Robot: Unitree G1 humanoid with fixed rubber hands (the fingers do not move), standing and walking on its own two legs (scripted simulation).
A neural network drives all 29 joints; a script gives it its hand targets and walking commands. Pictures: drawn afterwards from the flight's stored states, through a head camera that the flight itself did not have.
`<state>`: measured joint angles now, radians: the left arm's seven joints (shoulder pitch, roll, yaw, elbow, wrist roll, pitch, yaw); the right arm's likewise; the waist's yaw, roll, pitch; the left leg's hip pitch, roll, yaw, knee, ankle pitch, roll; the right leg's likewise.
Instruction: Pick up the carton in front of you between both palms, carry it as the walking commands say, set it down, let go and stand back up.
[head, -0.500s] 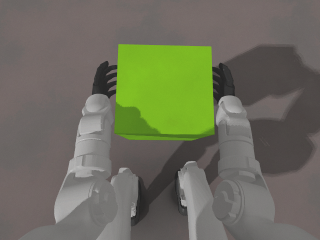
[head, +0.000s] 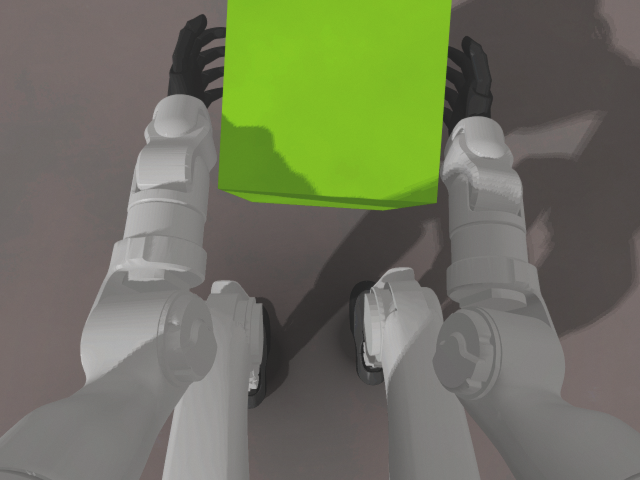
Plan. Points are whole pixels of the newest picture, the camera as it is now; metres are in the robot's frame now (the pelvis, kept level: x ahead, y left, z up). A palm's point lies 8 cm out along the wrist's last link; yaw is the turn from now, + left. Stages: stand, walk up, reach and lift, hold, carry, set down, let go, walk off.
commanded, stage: set down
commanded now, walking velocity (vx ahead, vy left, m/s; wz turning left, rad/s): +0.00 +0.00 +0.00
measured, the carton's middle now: (327, 123) +0.50 -0.04 -0.18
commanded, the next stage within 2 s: none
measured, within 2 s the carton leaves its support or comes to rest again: rests again in 1.32 s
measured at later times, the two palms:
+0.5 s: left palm (229, 106) +0.55 +0.09 -0.25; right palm (442, 116) +0.52 -0.21 -0.23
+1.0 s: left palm (228, 119) +0.54 +0.10 -0.27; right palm (435, 125) +0.51 -0.20 -0.25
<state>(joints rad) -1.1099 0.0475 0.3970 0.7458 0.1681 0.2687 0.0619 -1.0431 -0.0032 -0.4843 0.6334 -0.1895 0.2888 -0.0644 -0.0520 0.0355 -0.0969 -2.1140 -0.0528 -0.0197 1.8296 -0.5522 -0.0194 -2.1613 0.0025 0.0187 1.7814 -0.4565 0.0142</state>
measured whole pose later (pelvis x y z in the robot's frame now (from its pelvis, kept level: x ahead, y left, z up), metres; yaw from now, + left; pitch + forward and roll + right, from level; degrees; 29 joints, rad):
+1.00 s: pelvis -0.01 +0.01 -0.10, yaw -1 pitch +41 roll -2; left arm -1.39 0.22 0.21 1.01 0.06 0.19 0.09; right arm -1.36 -0.21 -0.41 1.00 -0.03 0.19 -0.04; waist -0.09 -0.01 0.23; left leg -2.30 -0.08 -0.02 2.21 -0.62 -0.02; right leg -2.34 0.02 0.02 2.14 -0.51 0.04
